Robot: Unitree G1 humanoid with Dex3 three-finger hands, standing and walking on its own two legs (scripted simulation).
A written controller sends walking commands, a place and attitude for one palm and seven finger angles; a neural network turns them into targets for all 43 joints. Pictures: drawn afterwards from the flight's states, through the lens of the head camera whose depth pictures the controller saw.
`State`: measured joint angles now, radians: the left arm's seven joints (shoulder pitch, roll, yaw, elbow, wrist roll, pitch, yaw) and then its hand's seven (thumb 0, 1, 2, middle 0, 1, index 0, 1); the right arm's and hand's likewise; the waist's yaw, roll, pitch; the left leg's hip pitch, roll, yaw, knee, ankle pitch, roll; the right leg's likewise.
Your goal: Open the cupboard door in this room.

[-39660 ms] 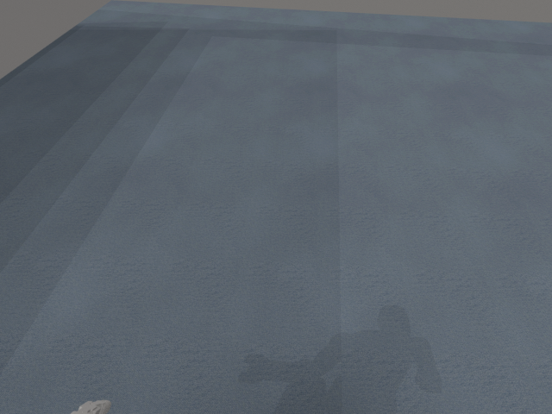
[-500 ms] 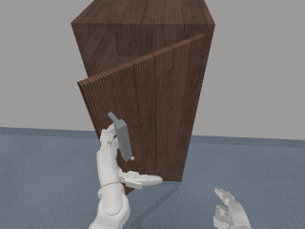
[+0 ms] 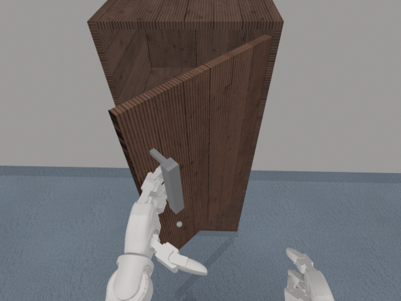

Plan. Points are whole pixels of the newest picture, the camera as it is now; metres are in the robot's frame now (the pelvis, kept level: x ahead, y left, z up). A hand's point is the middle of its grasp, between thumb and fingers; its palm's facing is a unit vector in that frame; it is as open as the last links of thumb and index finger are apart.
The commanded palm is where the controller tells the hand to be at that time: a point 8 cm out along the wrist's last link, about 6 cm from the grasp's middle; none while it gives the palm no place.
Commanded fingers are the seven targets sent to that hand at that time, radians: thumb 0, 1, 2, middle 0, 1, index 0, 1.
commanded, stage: slide the hand sideways off the handle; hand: left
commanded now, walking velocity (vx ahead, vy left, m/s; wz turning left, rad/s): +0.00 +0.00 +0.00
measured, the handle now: (166, 181) +0.32 +0.09 +0.10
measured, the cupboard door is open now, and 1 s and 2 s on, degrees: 46 46 46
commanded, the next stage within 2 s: draw the hand back to the body in 0.76 s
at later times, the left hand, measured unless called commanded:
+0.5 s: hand (144, 250) +0.19 +0.10 +0.09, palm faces +0.00 -1.00 -0.01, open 16.3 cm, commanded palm +0.15 +0.16 +0.09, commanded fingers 0.00 -0.50 0.30 -0.15 -0.30 -0.15 -0.30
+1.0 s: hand (123, 264) +0.17 +0.13 +0.09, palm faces -0.01 -1.00 -0.04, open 16.3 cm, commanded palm +0.13 +0.19 +0.11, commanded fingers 0.00 -0.50 0.30 -0.15 -0.30 -0.15 -0.30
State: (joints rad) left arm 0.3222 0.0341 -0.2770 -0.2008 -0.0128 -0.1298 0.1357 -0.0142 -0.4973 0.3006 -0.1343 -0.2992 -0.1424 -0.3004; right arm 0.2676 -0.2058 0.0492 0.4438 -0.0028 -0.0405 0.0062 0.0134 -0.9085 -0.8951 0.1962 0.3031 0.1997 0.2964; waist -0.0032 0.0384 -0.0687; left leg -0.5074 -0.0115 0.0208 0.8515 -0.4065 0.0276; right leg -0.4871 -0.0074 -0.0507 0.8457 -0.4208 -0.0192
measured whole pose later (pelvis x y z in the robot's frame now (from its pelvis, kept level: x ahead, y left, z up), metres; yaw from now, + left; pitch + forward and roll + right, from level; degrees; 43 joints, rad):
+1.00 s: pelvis +0.01 +0.00 -0.02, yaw +1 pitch +7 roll -2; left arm 0.73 0.19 -0.04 -0.51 -0.18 -0.21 -0.11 -0.01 -0.50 0.30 -0.15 -0.30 -0.15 -0.30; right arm 0.30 -0.21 0.02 0.37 0.04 -0.10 -0.05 0.01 -0.91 -0.90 0.20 0.30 0.20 0.30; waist 0.02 0.06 -0.13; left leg -0.64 0.01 -0.01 1.01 -0.49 0.02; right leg -0.60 0.01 -0.08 0.96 -0.49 -0.02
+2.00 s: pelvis +0.03 +0.01 +0.04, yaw -1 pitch -3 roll -1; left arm 0.52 0.34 0.29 -0.45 -0.06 -0.06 0.12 0.00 0.50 0.73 -0.20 -0.30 -0.20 -0.30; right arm 0.21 -0.22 0.04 0.60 0.00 -0.11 -0.08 0.01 -0.91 -0.89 0.20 0.30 0.20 0.30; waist 0.07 0.05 0.00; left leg -0.13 -0.02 0.03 0.47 -0.28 0.04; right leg -0.10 0.00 -0.03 0.43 -0.27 0.00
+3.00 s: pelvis -0.02 +0.01 +0.04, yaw -3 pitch +0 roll -1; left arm 0.57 0.42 0.40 -0.49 -0.04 -0.16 0.13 0.01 0.89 0.90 -0.22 -0.30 -0.22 -0.30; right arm 0.19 -0.24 -0.03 0.54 0.02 0.00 -0.08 0.01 -0.91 -0.89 0.20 0.30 0.20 0.30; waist 0.00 0.01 0.04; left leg -0.27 0.00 0.07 0.49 -0.21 0.04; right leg -0.26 0.01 0.00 0.45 -0.19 0.00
